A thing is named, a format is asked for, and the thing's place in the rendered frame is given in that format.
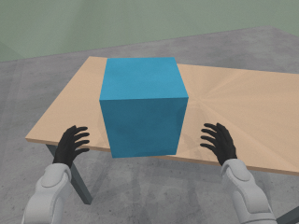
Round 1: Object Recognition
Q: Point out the left robot hand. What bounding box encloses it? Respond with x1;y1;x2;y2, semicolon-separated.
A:
52;125;90;169

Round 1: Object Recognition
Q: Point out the robot right forearm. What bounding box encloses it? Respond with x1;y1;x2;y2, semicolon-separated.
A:
221;159;278;224

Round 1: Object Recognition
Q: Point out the carton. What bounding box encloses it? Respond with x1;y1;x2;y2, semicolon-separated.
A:
99;57;189;159

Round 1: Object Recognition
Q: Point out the table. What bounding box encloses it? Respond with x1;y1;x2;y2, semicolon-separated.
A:
25;56;299;224

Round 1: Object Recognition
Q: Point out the robot left forearm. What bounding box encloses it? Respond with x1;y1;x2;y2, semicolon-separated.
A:
21;163;72;224

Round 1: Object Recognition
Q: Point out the right robot hand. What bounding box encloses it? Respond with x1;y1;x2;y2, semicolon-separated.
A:
200;122;237;166

